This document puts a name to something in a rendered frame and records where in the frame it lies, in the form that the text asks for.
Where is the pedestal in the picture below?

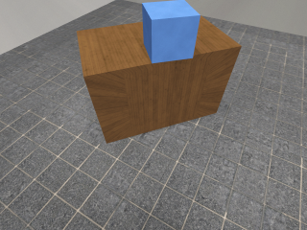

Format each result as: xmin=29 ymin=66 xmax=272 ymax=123
xmin=77 ymin=16 xmax=242 ymax=144

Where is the carton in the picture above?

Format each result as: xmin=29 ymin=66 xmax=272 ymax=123
xmin=142 ymin=0 xmax=201 ymax=64

